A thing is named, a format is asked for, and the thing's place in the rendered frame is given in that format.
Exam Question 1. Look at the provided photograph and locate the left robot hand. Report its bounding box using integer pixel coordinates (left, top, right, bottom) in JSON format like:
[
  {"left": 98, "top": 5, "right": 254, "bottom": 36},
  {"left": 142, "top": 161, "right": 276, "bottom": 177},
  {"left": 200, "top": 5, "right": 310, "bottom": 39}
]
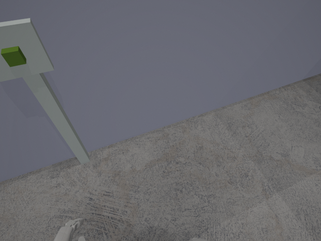
[{"left": 54, "top": 218, "right": 86, "bottom": 241}]

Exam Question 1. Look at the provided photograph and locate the panel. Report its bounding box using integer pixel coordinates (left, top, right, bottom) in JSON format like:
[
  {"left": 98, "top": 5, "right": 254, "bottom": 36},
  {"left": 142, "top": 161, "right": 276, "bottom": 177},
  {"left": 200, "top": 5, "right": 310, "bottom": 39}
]
[{"left": 0, "top": 18, "right": 90, "bottom": 164}]

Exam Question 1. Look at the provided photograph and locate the button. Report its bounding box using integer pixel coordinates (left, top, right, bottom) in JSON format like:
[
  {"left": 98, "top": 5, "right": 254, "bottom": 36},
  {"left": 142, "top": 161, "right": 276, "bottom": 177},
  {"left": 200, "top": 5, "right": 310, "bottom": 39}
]
[{"left": 1, "top": 46, "right": 26, "bottom": 67}]

